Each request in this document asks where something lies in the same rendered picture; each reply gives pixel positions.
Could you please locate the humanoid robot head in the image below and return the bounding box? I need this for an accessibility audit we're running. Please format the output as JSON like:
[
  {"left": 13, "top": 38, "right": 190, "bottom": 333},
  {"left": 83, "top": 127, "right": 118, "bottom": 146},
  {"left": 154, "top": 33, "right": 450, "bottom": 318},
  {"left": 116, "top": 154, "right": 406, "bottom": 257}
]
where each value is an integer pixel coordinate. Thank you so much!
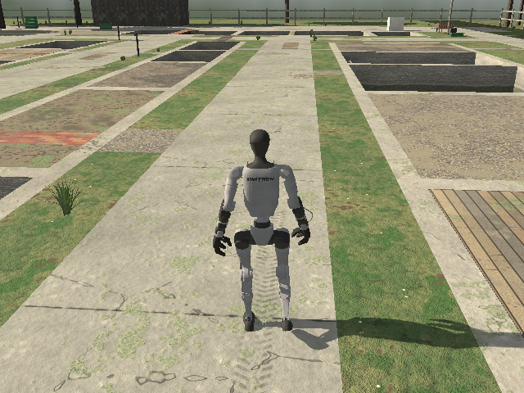
[{"left": 246, "top": 129, "right": 274, "bottom": 169}]

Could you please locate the left robot upper arm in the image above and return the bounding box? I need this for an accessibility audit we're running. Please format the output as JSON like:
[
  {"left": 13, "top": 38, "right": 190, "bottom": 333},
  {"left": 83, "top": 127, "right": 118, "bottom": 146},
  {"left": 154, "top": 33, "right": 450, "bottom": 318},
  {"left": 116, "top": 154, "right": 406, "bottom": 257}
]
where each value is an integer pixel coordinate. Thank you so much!
[{"left": 222, "top": 165, "right": 243, "bottom": 212}]

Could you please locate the left robot thigh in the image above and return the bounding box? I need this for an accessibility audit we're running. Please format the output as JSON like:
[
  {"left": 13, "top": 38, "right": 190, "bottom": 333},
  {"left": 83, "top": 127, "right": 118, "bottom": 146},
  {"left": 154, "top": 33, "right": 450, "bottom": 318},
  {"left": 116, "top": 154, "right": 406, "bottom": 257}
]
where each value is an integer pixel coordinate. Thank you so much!
[{"left": 234, "top": 228, "right": 253, "bottom": 283}]

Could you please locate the right robot upper arm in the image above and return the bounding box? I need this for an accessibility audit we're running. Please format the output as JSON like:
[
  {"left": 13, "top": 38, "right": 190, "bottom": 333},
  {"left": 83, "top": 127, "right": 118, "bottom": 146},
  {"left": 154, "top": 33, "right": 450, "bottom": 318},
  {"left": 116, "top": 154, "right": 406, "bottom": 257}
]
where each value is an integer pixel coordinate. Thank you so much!
[{"left": 278, "top": 165, "right": 300, "bottom": 209}]

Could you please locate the robot right forearm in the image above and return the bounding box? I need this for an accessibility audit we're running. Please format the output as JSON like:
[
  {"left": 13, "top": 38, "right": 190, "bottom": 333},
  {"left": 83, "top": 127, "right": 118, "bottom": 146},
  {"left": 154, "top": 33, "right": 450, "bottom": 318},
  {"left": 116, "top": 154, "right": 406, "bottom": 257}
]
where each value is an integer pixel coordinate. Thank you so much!
[{"left": 292, "top": 197, "right": 309, "bottom": 230}]

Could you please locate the robot left forearm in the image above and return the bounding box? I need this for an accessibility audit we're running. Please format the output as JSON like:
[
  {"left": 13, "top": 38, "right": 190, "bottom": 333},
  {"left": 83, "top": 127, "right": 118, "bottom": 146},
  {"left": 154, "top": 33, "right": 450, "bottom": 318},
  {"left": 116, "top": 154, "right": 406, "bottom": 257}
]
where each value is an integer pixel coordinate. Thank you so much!
[{"left": 215, "top": 199, "right": 231, "bottom": 237}]

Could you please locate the right robot hand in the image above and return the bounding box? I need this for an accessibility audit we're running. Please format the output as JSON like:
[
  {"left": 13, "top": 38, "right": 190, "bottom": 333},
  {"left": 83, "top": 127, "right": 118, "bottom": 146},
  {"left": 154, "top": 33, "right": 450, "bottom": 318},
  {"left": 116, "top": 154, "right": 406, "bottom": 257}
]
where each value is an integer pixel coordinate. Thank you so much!
[{"left": 291, "top": 228, "right": 310, "bottom": 245}]

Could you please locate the left robot hand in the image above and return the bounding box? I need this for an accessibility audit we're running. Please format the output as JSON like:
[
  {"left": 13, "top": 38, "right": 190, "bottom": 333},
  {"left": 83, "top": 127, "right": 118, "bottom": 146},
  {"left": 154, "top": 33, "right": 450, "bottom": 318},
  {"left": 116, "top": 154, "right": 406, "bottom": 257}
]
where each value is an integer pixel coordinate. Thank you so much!
[{"left": 213, "top": 235, "right": 232, "bottom": 256}]

